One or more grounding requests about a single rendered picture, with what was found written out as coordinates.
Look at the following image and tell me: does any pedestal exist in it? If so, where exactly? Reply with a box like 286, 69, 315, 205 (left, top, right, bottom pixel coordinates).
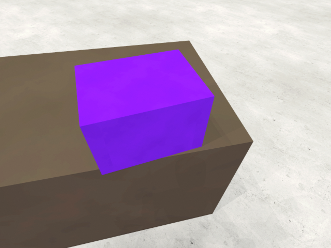
0, 41, 253, 248

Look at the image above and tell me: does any carton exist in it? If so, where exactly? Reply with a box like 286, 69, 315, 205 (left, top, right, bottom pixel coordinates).
74, 50, 215, 175

